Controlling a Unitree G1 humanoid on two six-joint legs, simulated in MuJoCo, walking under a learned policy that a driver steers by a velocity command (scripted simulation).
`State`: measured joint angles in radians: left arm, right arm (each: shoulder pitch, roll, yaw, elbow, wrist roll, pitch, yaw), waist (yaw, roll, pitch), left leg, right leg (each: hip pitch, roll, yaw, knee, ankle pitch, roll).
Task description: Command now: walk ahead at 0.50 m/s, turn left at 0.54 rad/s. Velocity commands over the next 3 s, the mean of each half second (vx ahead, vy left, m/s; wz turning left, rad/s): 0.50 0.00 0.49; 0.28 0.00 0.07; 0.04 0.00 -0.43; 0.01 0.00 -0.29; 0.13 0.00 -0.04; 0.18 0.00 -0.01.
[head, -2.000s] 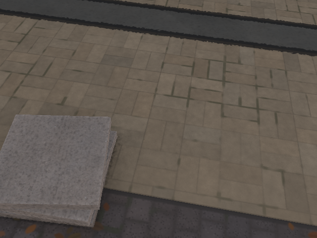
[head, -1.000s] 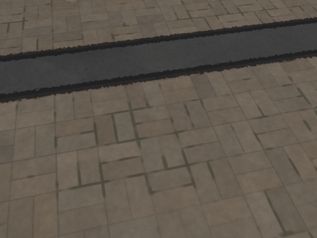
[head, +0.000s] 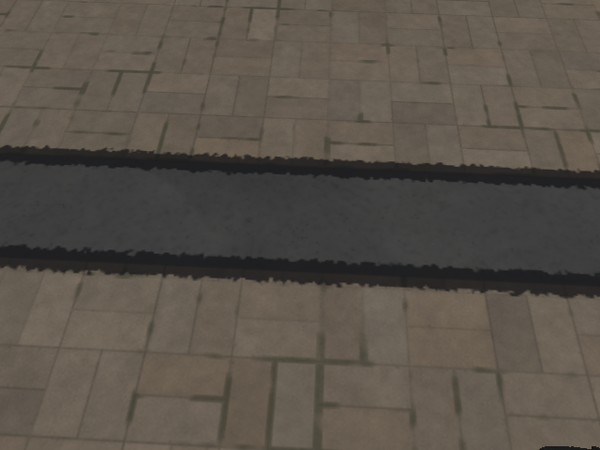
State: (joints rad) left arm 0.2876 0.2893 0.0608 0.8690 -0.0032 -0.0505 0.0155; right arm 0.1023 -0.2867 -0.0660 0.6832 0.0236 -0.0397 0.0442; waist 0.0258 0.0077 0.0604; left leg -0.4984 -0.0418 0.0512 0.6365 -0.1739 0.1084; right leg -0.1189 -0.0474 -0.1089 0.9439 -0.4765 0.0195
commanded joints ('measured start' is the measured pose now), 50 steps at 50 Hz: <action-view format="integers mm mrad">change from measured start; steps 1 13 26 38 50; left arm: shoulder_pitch -110 -307 -17 16 21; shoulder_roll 142 58 115 142 117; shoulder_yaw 15 -3 26 19 6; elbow -162 -218 -137 -46 -30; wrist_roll -43 7 7 -7 -9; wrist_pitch -92 -56 -57 -25 77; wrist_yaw -28 -25 -43 -16 18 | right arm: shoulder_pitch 280 217 163 11 -9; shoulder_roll -176 -174 -136 -29 -98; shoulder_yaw -55 -53 -20 8 -7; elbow -12 -23 -46 -64 -19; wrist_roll -8 -4 -7 -22 -46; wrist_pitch -16 -10 -23 -25 8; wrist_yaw -14 -60 -57 -37 -50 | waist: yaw -146 -91 39 25 -1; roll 88 65 -71 -102 130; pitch -273 -57 -76 -106 -162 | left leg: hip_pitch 789 218 -270 46 298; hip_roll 334 121 72 67 330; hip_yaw -671 -298 -185 -69 -308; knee -339 -395 610 -30 -336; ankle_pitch -87 142 -225 213 228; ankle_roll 254 116 -75 -125 113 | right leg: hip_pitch -692 -372 125 -9 -335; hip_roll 17 27 -248 -119 -25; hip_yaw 208 147 615 173 186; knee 437 -344 -697 -685 55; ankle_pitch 5 565 47 878 -93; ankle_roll -39 61 -238 -194 62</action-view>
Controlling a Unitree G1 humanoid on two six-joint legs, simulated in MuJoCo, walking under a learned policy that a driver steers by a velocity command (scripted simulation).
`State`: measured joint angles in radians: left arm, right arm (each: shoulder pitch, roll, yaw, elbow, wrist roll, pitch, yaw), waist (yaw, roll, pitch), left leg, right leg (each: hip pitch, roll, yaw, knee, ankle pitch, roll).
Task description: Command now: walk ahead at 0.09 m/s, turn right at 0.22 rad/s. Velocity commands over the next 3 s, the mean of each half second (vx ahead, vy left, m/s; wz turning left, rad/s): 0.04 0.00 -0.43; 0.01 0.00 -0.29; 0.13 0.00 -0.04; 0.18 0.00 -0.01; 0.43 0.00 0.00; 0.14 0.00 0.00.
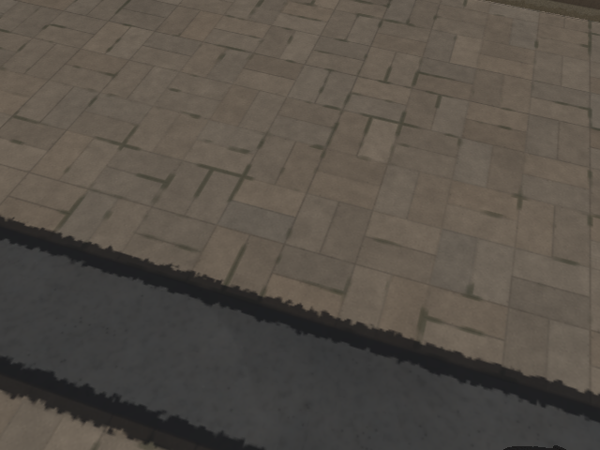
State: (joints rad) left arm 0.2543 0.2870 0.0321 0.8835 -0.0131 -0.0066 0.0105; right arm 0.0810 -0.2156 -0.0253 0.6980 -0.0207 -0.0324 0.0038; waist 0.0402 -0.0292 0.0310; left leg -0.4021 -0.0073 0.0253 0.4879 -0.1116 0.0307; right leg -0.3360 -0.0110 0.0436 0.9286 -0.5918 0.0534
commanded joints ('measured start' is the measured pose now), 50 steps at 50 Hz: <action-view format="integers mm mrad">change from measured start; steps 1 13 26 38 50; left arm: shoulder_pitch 74 86 -11 -71 -71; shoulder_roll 111 113 181 123 70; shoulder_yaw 38 69 79 49 45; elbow -41 -88 -189 -202 -128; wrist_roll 2 18 1 11 -2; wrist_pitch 46 56 15 40 32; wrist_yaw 31 -10 40 31 24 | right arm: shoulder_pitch -18 -32 -75 54 10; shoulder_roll -184 -180 -145 -217 -203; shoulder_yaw -56 -75 -83 -78 -44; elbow -32 52 47 101 157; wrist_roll -7 47 27 9 24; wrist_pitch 4 50 31 -2 25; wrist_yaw -14 -51 -56 -10 -21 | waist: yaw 1 27 -13 -37 -39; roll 186 94 -102 -8 195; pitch -112 -101 -109 -126 -90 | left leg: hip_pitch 130 90 -221 301 291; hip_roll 274 247 -9 118 184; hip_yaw -235 9 -114 -174 -207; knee -211 -32 405 -163 -100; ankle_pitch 127 -75 -213 153 353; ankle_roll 190 75 -116 -17 151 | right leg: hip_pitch -76 155 299 97 128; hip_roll -48 -19 -185 -63 22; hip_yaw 4 -74 306 306 -21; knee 67 -420 -580 -408 -454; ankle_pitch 64 399 692 545 304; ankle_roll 35 -107 -262 -155 33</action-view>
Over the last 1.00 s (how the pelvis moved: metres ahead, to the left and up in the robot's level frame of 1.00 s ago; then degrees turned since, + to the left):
0.48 0.04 0.02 14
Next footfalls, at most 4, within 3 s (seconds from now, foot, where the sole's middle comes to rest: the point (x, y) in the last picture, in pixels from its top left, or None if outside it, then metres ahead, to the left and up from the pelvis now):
0.26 right None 0.05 -0.14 -0.77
0.76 left None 0.13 0.08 -0.77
1.04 right None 0.01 -0.16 -0.77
1.74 right None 0.17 -0.20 -0.77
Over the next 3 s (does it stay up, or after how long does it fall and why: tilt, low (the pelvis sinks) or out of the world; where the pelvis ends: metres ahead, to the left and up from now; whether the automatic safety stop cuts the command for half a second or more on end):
stays up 0.57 -0.21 0.00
